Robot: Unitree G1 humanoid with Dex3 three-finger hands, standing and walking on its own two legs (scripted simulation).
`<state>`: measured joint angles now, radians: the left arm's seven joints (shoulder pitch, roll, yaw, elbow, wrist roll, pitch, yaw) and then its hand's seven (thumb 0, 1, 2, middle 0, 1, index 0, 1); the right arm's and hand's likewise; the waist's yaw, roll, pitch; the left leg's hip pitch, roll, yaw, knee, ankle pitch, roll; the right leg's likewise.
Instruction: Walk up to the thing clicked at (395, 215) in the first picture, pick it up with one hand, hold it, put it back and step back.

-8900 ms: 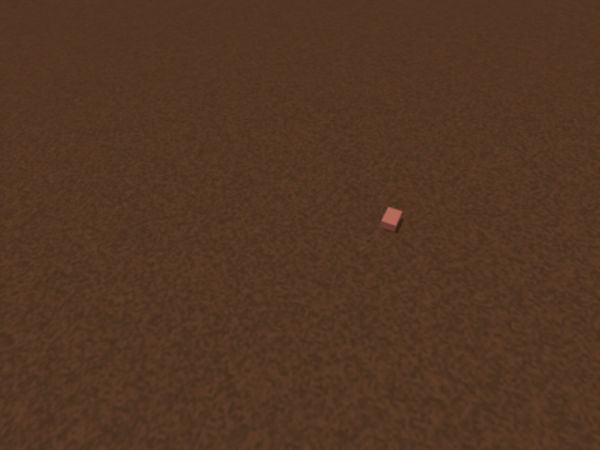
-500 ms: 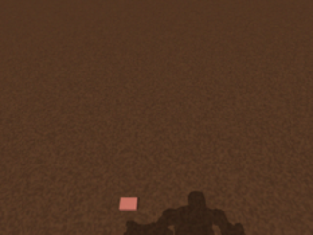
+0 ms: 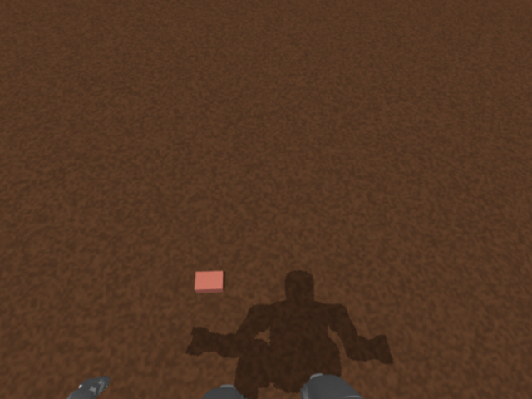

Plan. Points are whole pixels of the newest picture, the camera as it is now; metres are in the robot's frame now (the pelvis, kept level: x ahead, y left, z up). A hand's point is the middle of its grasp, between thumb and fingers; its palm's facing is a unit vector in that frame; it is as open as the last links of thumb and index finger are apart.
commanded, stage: walk up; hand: left
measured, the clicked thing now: (209, 281) +0.54 +0.23 -0.74
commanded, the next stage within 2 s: stand in 1.74 s
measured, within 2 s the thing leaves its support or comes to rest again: neither
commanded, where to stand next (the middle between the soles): +0.16 -0.04 m, yaw +2 degrees
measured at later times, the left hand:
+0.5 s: hand out of the picture -0.01 +0.25 -0.15, palm faces +0.04 -0.92 -0.39, open 7.4 cm
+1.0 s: hand out of the picture -0.18 +0.21 -0.14, palm faces +0.05 -0.92 -0.38, open 7.4 cm
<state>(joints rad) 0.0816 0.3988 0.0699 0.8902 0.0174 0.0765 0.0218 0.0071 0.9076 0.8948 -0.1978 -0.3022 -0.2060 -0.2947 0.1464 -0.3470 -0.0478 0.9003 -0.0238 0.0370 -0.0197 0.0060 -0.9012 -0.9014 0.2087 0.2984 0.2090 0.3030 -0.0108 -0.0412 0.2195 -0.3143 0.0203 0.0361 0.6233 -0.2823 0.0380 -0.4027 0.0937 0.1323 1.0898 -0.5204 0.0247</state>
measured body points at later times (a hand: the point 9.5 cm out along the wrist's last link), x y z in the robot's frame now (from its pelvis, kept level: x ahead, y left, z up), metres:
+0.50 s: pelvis -0.14 -0.02 -0.01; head -0.08 -0.01 +0.43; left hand -0.01 +0.29 -0.12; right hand -0.03 -0.34 -0.13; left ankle -0.15 +0.09 -0.73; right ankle -0.07 -0.14 -0.73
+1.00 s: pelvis -0.22 -0.05 +0.00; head -0.22 -0.06 +0.45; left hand -0.19 +0.26 -0.12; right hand -0.15 -0.37 -0.13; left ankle -0.21 +0.08 -0.72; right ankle -0.24 -0.19 -0.73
